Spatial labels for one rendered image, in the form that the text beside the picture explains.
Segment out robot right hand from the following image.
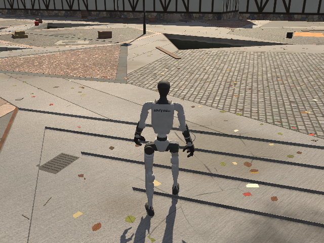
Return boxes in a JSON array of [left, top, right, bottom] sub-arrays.
[[183, 145, 194, 157]]

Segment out robot right foot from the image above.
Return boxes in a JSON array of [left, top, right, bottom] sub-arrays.
[[172, 183, 179, 195]]

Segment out robot left hand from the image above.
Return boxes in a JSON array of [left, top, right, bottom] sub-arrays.
[[134, 136, 145, 146]]

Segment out robot right forearm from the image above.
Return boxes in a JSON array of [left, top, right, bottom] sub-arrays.
[[182, 124, 193, 146]]

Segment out robot left forearm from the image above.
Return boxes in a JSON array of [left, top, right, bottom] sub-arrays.
[[135, 121, 143, 138]]

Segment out robot left foot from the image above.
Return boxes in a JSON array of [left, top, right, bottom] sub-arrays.
[[145, 202, 154, 216]]

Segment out right robot upper arm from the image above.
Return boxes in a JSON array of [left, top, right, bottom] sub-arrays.
[[174, 103, 187, 131]]

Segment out robot foot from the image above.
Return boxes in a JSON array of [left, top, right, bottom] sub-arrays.
[[172, 183, 179, 195], [145, 202, 154, 216]]

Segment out left robot upper arm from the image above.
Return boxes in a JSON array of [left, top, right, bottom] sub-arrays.
[[138, 101, 153, 129]]

